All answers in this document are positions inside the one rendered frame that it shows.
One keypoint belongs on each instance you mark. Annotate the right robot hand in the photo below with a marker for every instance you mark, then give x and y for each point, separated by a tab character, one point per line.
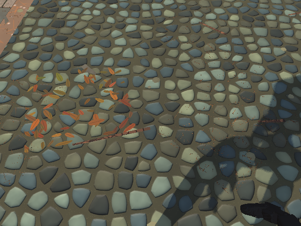
271	213

